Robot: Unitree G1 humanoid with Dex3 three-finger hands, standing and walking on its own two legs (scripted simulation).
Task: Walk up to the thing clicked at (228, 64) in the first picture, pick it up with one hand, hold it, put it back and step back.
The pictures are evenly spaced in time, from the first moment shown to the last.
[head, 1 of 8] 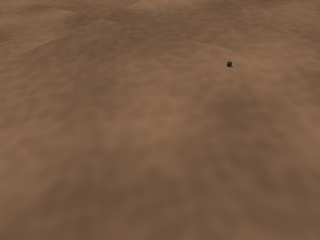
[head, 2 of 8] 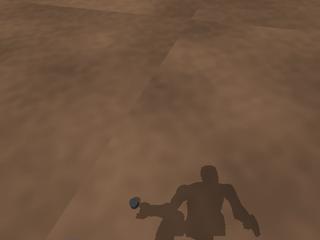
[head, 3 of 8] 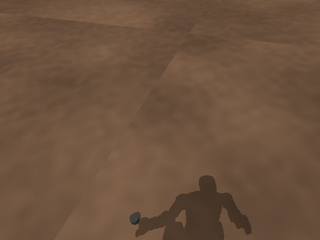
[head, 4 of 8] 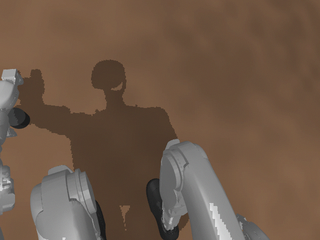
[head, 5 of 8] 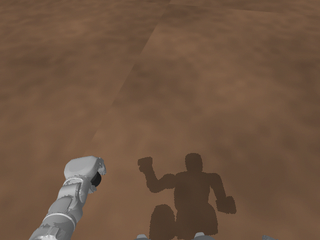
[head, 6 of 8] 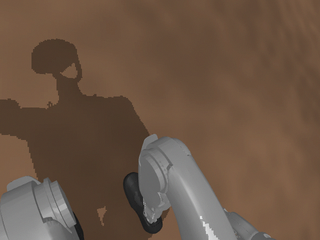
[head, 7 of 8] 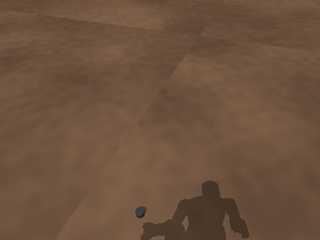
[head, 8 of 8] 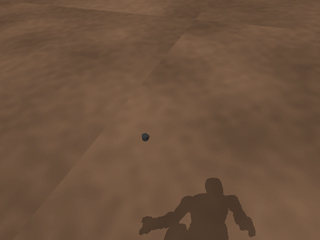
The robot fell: no
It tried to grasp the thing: yes
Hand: left
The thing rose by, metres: 0.69
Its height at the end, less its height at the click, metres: +0.00
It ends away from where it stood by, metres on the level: 0.01
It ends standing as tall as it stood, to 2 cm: yes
